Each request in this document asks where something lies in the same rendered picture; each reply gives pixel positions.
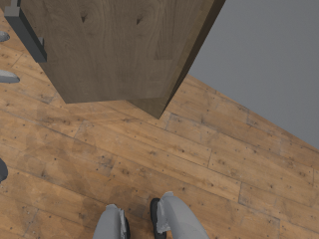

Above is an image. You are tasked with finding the handle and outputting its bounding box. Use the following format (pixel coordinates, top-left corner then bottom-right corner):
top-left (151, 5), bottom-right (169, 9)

top-left (4, 0), bottom-right (47, 63)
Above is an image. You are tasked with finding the robot left thigh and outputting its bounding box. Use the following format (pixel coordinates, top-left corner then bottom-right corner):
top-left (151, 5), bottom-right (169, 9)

top-left (92, 208), bottom-right (127, 239)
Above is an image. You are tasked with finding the robot left hand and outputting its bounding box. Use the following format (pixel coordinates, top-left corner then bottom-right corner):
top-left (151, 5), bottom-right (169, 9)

top-left (0, 31), bottom-right (20, 84)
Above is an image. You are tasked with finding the right robot shin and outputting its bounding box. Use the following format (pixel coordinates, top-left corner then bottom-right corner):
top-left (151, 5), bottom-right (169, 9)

top-left (157, 191), bottom-right (173, 233)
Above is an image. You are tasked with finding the cupboard door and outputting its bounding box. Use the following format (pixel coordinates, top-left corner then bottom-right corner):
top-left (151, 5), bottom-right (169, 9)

top-left (0, 0), bottom-right (203, 105)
